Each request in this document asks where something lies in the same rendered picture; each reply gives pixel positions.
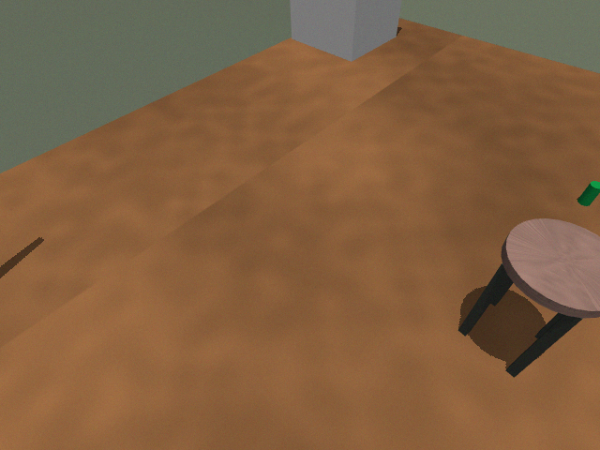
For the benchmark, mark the can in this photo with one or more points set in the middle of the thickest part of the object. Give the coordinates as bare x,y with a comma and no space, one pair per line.
590,193

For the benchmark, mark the stool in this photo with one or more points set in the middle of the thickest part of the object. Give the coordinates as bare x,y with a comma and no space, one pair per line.
555,263

